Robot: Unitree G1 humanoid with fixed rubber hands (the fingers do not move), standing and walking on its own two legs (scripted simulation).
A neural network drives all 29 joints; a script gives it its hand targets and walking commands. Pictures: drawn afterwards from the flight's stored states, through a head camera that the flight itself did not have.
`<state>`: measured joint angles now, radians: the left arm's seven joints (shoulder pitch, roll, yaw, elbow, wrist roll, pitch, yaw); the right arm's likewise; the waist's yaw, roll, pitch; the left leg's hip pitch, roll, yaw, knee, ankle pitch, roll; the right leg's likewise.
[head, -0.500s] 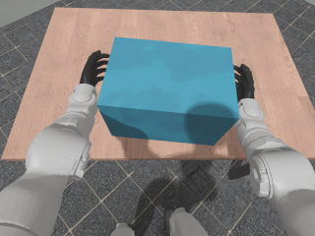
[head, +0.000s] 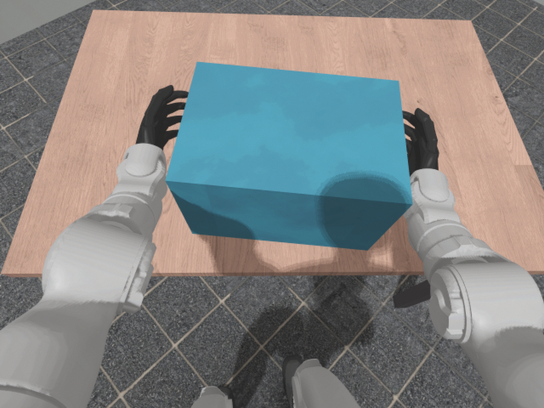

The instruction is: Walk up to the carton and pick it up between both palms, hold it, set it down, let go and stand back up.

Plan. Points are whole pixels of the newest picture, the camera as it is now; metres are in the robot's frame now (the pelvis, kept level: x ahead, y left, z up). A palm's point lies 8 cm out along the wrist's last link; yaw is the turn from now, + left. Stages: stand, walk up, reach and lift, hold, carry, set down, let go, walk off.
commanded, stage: reach and lift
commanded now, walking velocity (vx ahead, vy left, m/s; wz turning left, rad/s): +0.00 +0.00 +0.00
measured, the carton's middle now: (288, 162) +0.47 -0.08 +0.00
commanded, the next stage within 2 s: none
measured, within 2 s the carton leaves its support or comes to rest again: leaves its support in 1.46 s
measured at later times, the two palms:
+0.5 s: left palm (155, 146) +0.50 +0.11 +0.04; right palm (419, 174) +0.41 -0.27 +0.03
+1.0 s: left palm (153, 150) +0.49 +0.12 +0.04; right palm (421, 177) +0.40 -0.27 +0.03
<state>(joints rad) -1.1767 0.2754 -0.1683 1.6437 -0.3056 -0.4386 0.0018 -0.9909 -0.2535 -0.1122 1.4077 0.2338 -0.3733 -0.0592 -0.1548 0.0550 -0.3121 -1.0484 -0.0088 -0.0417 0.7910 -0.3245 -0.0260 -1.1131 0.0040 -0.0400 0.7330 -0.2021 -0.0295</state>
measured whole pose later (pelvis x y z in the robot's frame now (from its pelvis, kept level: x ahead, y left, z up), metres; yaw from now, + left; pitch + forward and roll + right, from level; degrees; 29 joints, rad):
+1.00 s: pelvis +0.03 +0.01 +0.04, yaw +0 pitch +29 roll -1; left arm -0.99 0.19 0.21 1.54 0.08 -0.67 0.03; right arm -0.79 -0.19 -0.56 1.36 -0.23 -0.71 -0.03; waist -0.13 0.06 -0.20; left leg -0.78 0.01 -0.04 0.49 -0.22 -0.02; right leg -0.81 0.01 -0.07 0.36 -0.07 -0.03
